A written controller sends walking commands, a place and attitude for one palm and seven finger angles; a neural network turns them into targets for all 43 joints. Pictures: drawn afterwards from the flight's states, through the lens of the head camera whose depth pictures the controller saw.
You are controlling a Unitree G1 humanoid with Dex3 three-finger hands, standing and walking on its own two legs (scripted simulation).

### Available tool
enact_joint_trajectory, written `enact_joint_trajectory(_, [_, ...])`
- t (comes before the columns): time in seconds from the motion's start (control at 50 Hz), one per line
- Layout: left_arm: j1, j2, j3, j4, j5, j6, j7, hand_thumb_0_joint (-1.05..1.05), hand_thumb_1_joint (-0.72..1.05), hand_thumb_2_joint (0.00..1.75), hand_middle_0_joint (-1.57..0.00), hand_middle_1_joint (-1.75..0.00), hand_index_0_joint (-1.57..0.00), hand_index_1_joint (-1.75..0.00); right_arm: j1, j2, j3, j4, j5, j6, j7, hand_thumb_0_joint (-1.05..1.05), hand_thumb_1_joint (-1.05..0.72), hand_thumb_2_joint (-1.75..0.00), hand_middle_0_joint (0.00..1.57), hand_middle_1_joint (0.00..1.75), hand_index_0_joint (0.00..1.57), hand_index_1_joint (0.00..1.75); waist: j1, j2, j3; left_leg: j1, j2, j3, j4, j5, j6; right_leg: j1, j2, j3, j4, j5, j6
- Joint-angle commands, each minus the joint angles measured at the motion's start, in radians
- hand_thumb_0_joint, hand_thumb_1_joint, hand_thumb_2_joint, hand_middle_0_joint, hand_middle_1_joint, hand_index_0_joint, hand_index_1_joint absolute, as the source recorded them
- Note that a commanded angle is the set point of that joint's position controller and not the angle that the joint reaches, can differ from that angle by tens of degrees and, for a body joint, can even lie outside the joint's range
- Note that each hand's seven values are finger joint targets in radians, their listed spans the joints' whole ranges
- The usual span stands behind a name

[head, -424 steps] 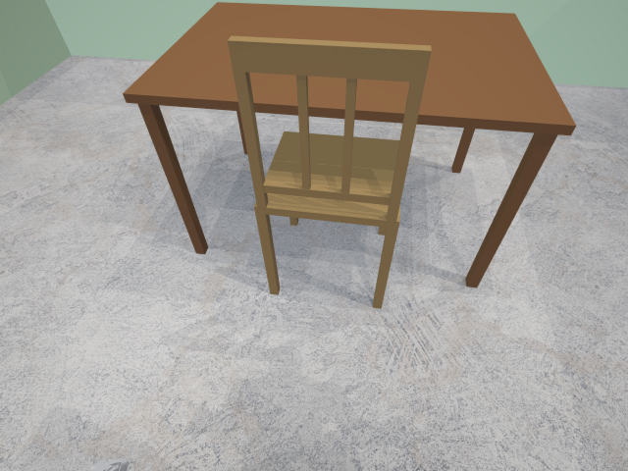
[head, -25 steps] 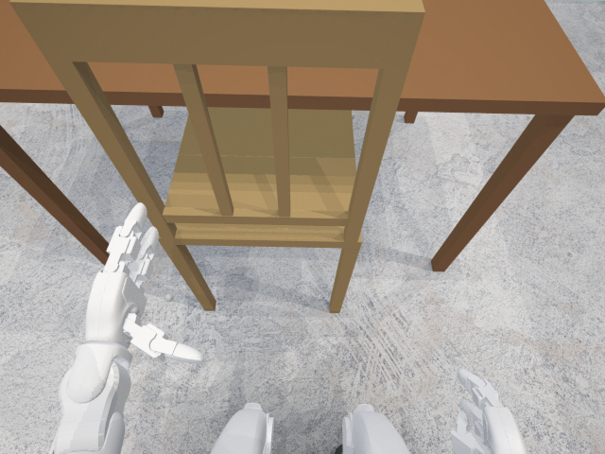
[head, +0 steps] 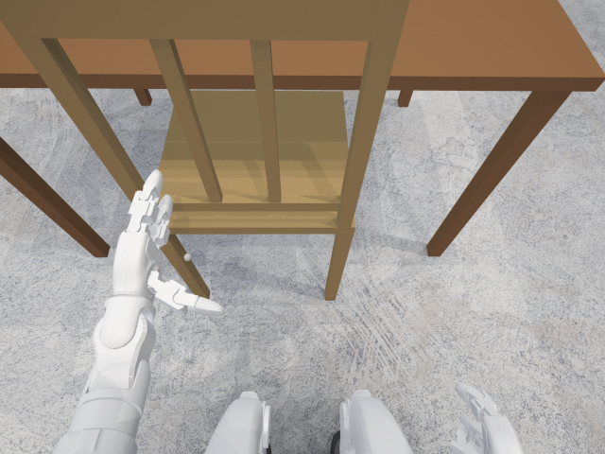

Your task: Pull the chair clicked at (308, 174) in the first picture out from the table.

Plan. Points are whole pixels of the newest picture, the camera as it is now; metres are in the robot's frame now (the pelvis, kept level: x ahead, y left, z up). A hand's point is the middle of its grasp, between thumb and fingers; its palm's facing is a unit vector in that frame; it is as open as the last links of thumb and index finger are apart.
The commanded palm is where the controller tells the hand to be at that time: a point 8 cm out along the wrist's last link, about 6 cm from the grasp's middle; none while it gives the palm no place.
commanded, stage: aim the fingers beside a spindle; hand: left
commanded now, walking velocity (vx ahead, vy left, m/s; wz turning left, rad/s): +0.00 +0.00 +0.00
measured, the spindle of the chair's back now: (195, 137) +0.54 +0.17 +0.05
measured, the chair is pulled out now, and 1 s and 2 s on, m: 0.00 0.00 0.00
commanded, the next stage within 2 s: none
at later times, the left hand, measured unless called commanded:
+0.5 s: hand (203, 238) +0.39 +0.14 +0.02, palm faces +0.03 -1.00 -0.05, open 17.0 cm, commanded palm +0.36 +0.20 +0.01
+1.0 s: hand (198, 238) +0.39 +0.15 +0.01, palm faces +0.05 -1.00 -0.05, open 16.9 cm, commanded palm +0.36 +0.20 +0.01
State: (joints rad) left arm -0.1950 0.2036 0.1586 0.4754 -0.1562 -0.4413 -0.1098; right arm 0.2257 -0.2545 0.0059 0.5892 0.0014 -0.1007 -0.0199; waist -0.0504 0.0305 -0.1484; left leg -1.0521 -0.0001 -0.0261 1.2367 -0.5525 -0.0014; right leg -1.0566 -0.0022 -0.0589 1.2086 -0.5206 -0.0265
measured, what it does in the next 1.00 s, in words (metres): stands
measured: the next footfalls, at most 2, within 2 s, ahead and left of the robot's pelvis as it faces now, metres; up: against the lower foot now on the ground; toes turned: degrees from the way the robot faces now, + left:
none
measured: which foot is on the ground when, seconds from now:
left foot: down 0.00-1.00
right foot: down 0.00-1.00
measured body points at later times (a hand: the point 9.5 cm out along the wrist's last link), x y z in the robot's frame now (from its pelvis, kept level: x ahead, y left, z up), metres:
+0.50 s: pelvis +0.00 +0.00 -0.01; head +0.12 -0.01 +0.42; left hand +0.38 +0.20 +0.02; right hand +0.10 -0.26 -0.13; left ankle +0.02 +0.12 -0.63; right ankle +0.03 -0.11 -0.63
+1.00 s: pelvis +0.00 +0.00 -0.01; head +0.12 +0.00 +0.42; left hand +0.39 +0.21 +0.01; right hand +0.11 -0.25 -0.13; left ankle +0.02 +0.12 -0.63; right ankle +0.03 -0.11 -0.63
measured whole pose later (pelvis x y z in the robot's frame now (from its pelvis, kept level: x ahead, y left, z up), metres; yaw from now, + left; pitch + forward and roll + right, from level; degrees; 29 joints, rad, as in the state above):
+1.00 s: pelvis +0.00 +0.00 -0.01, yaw -1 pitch +24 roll -1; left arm -0.32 0.20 0.21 0.61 -0.13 -0.49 -0.06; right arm 0.24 -0.25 0.00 0.58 -0.01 -0.03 0.01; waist -0.07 0.03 -0.16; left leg -1.12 0.01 -0.01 1.27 -0.57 0.00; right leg -1.13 0.01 -0.04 1.25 -0.53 -0.02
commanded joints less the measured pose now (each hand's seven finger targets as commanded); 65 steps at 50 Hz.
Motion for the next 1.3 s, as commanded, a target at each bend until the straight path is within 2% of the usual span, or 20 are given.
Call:
enact_joint_trajectory(0.0, [-0.265,0.152,0.057,-0.219,-0.007,-0.094,0.007,0.0,-0.5,0.3,-0.06,-0.08,-0.06,-0.08,0.039,-0.136,-0.061,-0.116,-0.002,-0.03,-0.009,0.0,-0.9,-0.9,0.2,0.3,0.2,0.3,-0.011,0.0,-0.409,0.21,-0.004,-0.004,-0.144,0.296,0.019,0.262,-0.002,0.042,-0.156,0.272,0.0])
enact_joint_trajectory(0.06, [-0.313,0.132,0.047,-0.183,-0.003,-0.104,0.019,0.0,-0.5,0.3,-0.06,-0.08,-0.06,-0.08,0.044,-0.13,-0.06,-0.097,-0.006,-0.025,-0.007,0.0,-0.9,-0.9,0.2,0.3,0.2,0.3,-0.024,-0.011,-0.41,0.192,-0.005,0.0,-0.128,0.3,0.021,0.257,-0.003,0.049,-0.151,0.29,0.006])
enact_joint_trajectory(0.08, [-0.313,0.156,0.072,-0.178,-0.001,-0.109,0.025,0.0,-0.5,0.3,-0.06,-0.08,-0.06,-0.08,0.047,-0.132,-0.06,-0.095,-0.007,-0.022,-0.006,0.0,-0.9,-0.9,0.2,0.3,0.2,0.3,-0.013,-0.011,-0.424,0.18,-0.005,0.001,-0.125,0.296,0.019,0.266,-0.003,0.051,-0.144,0.288,0.005])
enact_joint_trajectory(0.14, [-0.341,0.166,0.085,-0.088,0.008,-0.104,0.029,0.0,-0.5,0.3,-0.06,-0.08,-0.06,-0.08,0.047,-0.133,-0.057,-0.086,-0.006,-0.013,-0.004,0.0,-0.9,-0.9,0.2,0.3,0.2,0.3,-0.024,-0.031,-0.375,0.12,-0.01,0.01,-0.118,0.233,0.021,0.249,-0.004,0.061,-0.155,0.234,0.007])
enact_joint_trajectory(0.24, [-0.406,0.121,0.042,-0.047,0.013,-0.106,0.02,0.0,-0.5,0.3,-0.06,-0.08,-0.06,-0.08,0.062,-0.133,-0.059,-0.085,-0.007,-0.002,0.003,0.0,-0.9,-0.9,0.2,0.3,0.2,0.3,-0.037,-0.007,-0.406,0.128,-0.009,0.012,-0.106,0.254,0.023,0.224,-0.003,0.06,-0.139,0.256,0.004])
enact_joint_trajectory(0.34, [-0.385,0.189,0.112,-0.091,0.004,-0.126,0.027,0.0,-0.5,0.3,-0.06,-0.08,-0.06,-0.08,0.075,-0.135,-0.065,-0.096,-0.009,0.006,0.005,0.0,-0.9,-0.9,0.2,0.3,0.2,0.3,-0.006,-0.017,-0.487,0.147,-0.009,0.014,-0.105,0.309,0.022,0.29,-0.001,0.068,-0.127,0.324,0.004])
enact_joint_trajectory(0.36, [-0.376,0.163,0.087,-0.099,0.006,-0.126,0.026,0.0,-0.5,0.3,-0.06,-0.08,-0.06,-0.08,0.073,-0.131,-0.064,-0.1,-0.009,0.008,0.007,0.0,-0.9,-0.9,0.2,0.3,0.2,0.3,-0.01,-0.002,-0.495,0.153,-0.011,0.019,-0.106,0.319,0.023,0.298,-0.001,0.07,-0.127,0.342,0.005])
enact_joint_trajectory(0.42, [-0.343,0.178,0.108,-0.098,0.008,-0.123,0.037,0.0,-0.5,0.3,-0.06,-0.08,-0.06,-0.08,0.077,-0.129,-0.062,-0.101,-0.009,0.016,0.01,0.0,-0.9,-0.9,0.2,0.3,0.2,0.3,-0.005,-0.012,-0.476,0.138,-0.011,0.021,-0.11,0.319,0.022,0.31,0.001,0.069,-0.127,0.354,0.006])
enact_joint_trajectory(0.5, [-0.352,0.158,0.087,-0.041,0.011,-0.116,0.032,0.0,-0.5,0.3,-0.06,-0.08,-0.06,-0.08,0.074,-0.134,-0.059,-0.095,-0.005,0.022,0.008,0.0,-0.9,-0.9,0.2,0.3,0.2,0.3,-0.035,-0.064,-0.393,0.079,-0.011,0.026,-0.106,0.236,0.028,0.279,0.002,0.077,-0.153,0.274,0.012])
enact_joint_trajectory(0.54, [-0.376,0.16,0.089,-0.024,0.01,-0.121,0.022,0.0,-0.5,0.3,-0.06,-0.08,-0.06,-0.08,0.071,-0.136,-0.059,-0.091,-0.002,0.022,0.007,0.0,-0.9,-0.9,0.2,0.3,0.2,0.3,-0.033,-0.049,-0.365,0.077,-0.012,0.023,-0.111,0.199,0.024,0.249,0.0,0.076,-0.162,0.219,0.009])
enact_joint_trajectory(0.6, [-0.456,0.11,0.027,-0.058,0.004,-0.137,0.007,0.0,-0.5,0.3,-0.06,-0.08,-0.06,-0.08,0.073,-0.133,-0.061,-0.089,-0.002,0.013,0.003,0.0,-0.9,-0.9,0.2,0.3,0.2,0.3,-0.057,-0.02,-0.383,0.118,-0.009,0.015,-0.102,0.206,0.028,0.21,0.002,0.069,-0.157,0.211,0.008])
enact_joint_trajectory(0.66, [-0.466,0.135,0.043,-0.082,0.008,-0.149,0.009,0.0,-0.5,0.3,-0.06,-0.08,-0.06,-0.08,0.081,-0.138,-0.065,-0.081,-0.009,0.012,0.001,0.0,-0.9,-0.9,0.2,0.3,0.2,0.3,-0.04,0.019,-0.46,0.18,-0.006,0.003,-0.102,0.281,0.023,0.218,0.002,0.058,-0.13,0.27,0.003])
enact_joint_trajectory(0.7, [-0.473,0.136,0.038,-0.081,0.013,-0.146,0.016,0.0,-0.5,0.3,-0.06,-0.08,-0.06,-0.08,0.087,-0.14,-0.066,-0.077,-0.008,0.011,0.003,0.0,-0.9,-0.9,0.2,0.3,0.2,0.3,-0.044,0.029,-0.465,0.2,-0.003,-0.004,-0.101,0.307,0.02,0.2,0.004,0.046,-0.119,0.284,0.0])
enact_joint_trajectory(0.86, [-0.347,0.171,0.11,-0.01,0.033,-0.11,0.061,0.0,-0.5,0.3,-0.06,-0.08,-0.06,-0.08,0.075,-0.136,-0.06,-0.104,-0.011,0.043,0.018,0.0,-0.9,-0.9,0.2,0.3,0.2,0.3,-0.004,-0.018,-0.438,0.14,-0.009,0.01,-0.114,0.314,0.016,0.249,0.005,0.046,-0.113,0.318,0.0])
enact_joint_trajectory(0.88, [-0.366,0.144,0.08,-0.037,0.028,-0.112,0.059,0.0,-0.5,0.3,-0.06,-0.08,-0.06,-0.08,0.07,-0.133,-0.059,-0.108,-0.011,0.044,0.02,0.0,-0.9,-0.9,0.2,0.3,0.2,0.3,-0.018,-0.01,-0.445,0.148,-0.008,0.013,-0.111,0.317,0.018,0.25,0.005,0.049,-0.118,0.329,0.003])
enact_joint_trajectory(0.94, [-0.33,0.17,0.104,-0.115,0.014,-0.132,0.052,0.0,-0.5,0.3,-0.06,-0.08,-0.06,-0.08,0.072,-0.132,-0.064,-0.119,-0.01,0.043,0.02,0.0,-0.9,-0.9,0.2,0.3,0.2,0.3,-0.001,-0.007,-0.497,0.179,-0.007,0.015,-0.113,0.359,0.018,0.3,0.005,0.056,-0.118,0.377,0.002])
enact_joint_trajectory(1.02, [-0.375,0.082,-0.006,-0.139,0.015,-0.138,0.03,0.0,-0.5,0.3,-0.06,-0.08,-0.06,-0.08,0.073,-0.13,-0.063,-0.103,-0.006,0.038,0.017,0.0,-0.9,-0.9,0.2,0.3,0.2,0.3,-0.045,0.0,-0.435,0.216,0.002,-0.003,-0.116,0.35,0.017,0.224,0.008,0.038,-0.126,0.336,0.003])
enact_joint_trajectory(1.1, [-0.379,0.077,-0.013,-0.063,0.016,-0.121,0.026,0.0,-0.5,0.3,-0.06,-0.08,-0.06,-0.08,0.074,-0.139,-0.064,-0.085,-0.004,0.036,0.009,0.0,-0.9,-0.9,0.2,0.3,0.2,0.3,-0.061,-0.037,-0.353,0.168,0.0,-0.006,-0.116,0.254,0.02,0.17,0.008,0.034,-0.145,0.239,0.004])
enact_joint_trajectory(1.24, [-0.412,0.137,0.05,-0.119,0.035,-0.146,0.067,0.0,-0.5,0.3,-0.06,-0.08,-0.06,-0.08,0.062,-0.132,-0.062,-0.098,-0.016,0.037,0.014,0.0,-0.9,-0.9,0.2,0.3,0.2,0.3,-0.01,0.064,-0.459,0.239,-0.005,-0.013,-0.12,0.329,0.007,0.181,0.004,0.032,-0.108,0.273,-0.007])
enact_joint_trajectory(1.28, [-0.355,0.168,0.092,-0.123,0.03,-0.146,0.079,0.0,-0.5,0.3,-0.06,-0.08,-0.06,-0.08,0.06,-0.128,-0.061,-0.107,-0.018,0.041,0.017,0.0,-0.9,-0.9,0.2,0.3,0.2,0.3,0.002,0.011,-0.483,0.211,-0.007,-0.001,-0.113,0.344,0.013,0.247,0.005,0.043,-0.113,0.316,-0.002])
